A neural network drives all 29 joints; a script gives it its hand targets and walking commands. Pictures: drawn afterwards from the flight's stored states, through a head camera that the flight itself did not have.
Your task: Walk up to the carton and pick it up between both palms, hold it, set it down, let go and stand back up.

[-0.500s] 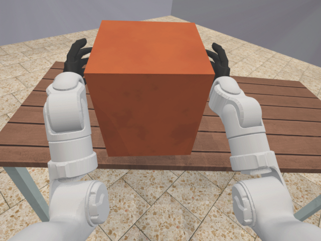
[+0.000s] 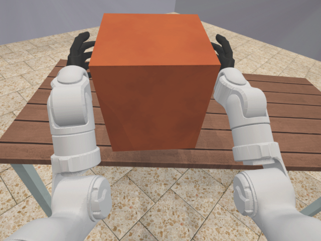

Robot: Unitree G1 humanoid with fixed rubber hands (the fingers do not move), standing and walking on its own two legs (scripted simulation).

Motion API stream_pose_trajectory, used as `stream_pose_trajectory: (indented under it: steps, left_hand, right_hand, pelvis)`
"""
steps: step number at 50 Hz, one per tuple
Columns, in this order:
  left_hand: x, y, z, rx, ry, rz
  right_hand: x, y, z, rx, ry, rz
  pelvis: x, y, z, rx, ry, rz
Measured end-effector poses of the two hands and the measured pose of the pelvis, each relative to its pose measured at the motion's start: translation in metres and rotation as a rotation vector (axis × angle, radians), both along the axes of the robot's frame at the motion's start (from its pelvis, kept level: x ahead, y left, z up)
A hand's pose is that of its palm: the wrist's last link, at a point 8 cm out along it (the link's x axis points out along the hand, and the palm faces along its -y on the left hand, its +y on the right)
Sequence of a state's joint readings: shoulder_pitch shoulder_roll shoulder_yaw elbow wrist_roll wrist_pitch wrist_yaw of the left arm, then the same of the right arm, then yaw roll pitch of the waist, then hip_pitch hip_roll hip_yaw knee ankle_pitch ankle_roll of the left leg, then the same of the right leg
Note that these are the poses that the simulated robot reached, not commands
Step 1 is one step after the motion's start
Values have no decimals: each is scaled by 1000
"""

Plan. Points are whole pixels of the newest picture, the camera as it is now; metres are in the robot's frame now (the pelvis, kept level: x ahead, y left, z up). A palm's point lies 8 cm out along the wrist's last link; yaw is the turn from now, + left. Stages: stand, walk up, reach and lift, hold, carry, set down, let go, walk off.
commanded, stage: hold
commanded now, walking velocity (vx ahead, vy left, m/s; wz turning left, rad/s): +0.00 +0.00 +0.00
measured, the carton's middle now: (153, 86) +0.40 +0.01 +0.22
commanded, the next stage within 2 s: none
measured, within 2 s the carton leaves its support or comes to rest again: neither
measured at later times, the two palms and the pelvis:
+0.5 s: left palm (79, 72) +0.35 +0.16 +0.27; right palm (224, 76) +0.36 -0.14 +0.28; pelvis -0.01 -0.01 +0.00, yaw +0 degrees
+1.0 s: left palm (78, 74) +0.35 +0.16 +0.27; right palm (222, 77) +0.36 -0.14 +0.27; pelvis +0.00 -0.01 +0.00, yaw +0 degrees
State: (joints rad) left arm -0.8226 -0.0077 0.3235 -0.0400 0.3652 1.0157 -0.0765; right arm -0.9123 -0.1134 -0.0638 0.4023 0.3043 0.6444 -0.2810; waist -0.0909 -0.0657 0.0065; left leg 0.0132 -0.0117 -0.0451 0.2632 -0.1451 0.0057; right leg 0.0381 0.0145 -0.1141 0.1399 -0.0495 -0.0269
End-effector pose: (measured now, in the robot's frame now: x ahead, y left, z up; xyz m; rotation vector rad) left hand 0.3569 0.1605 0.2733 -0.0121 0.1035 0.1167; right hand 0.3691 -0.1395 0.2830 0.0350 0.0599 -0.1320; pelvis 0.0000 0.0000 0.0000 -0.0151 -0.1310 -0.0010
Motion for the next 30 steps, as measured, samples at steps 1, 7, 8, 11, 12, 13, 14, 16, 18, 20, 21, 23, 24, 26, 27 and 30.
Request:
stream_pose_trajectory:
  steps: [1, 7, 8, 11, 12, 13, 14, 16, 18, 20, 21, 23, 24, 26, 27, 30]
  left_hand:
    - [0, -1, -1, 1, 1, -1]
    - [-1, -5, -3, 2, -2, -6]
    - [-1, -5, -4, 0, 1, -6]
    - [-1, -6, -5, -5, 5, -7]
    - [-1, -7, -5, -5, 4, -7]
    - [-2, -7, -5, -5, 1, -7]
    - [-2, -7, -5, -4, -2, -7]
    - [-3, -6, -4, -6, -6, -8]
    - [-4, -6, -3, -9, -9, -8]
    - [-5, -5, -1, -12, -11, -7]
    - [-5, -5, -1, -13, -10, -7]
    - [-5, -4, -1, -12, -7, -7]
    - [-4, -3, 0, -12, -5, -7]
    - [-4, -3, 0, -11, -3, -6]
    - [-3, -2, 0, -11, -2, -6]
    - [-2, -1, -1, -9, 0, -7]
  right_hand:
    - [0, -1, -1, -1, 1, -1]
    - [-3, -5, -6, -9, -2, -6]
    - [-3, -6, -7, -8, 2, -6]
    - [-3, -7, -10, -6, 6, -8]
    - [-4, -7, -10, -4, 5, -8]
    - [-4, -7, -10, -2, 2, -8]
    - [-5, -7, -10, -2, -1, -9]
    - [-6, -7, -10, -2, -4, -11]
    - [-7, -6, -9, -2, -8, -11]
    - [-8, -5, -7, -1, -9, -11]
    - [-8, -5, -7, 0, -9, -11]
    - [-7, -4, -6, -1, -6, -12]
    - [-7, -4, -6, 1, -3, -12]
    - [-6, -3, -5, 5, -1, -12]
    - [-6, -2, -5, 6, 0, -11]
    - [-5, -2, -5, 6, 2, -12]
  pelvis:
    - [0, -1, 0, 0, 0, 0]
    - [1, -5, 0, 1, -3, -2]
    - [1, -5, 0, 2, -4, -2]
    - [0, -7, 0, 3, -3, 0]
    - [-1, -8, 0, 3, -2, 0]
    - [-1, -8, 0, 3, -2, 1]
    - [-1, -9, 0, 3, -2, 1]
    - [-2, -9, 0, 3, -2, 1]
    - [-3, -10, 0, 4, -3, 1]
    - [-4, -11, 0, 4, -3, 2]
    - [-4, -11, 0, 4, -3, 2]
    - [-5, -11, 0, 4, -3, 3]
    - [-5, -11, 0, 4, -3, 4]
    - [-6, -11, 0, 4, -2, 5]
    - [-6, -11, 0, 4, -1, 6]
    - [-6, -10, 0, 4, 2, 7]
